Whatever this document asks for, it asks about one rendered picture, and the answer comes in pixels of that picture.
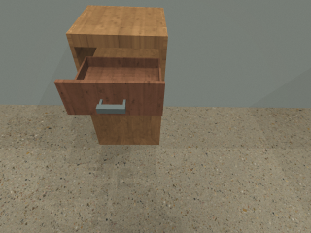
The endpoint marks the cabinet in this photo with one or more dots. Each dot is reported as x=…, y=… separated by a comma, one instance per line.
x=121, y=31

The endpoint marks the drawer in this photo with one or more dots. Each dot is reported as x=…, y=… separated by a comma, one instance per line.
x=137, y=80

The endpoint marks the handle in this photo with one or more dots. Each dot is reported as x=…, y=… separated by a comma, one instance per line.
x=111, y=108

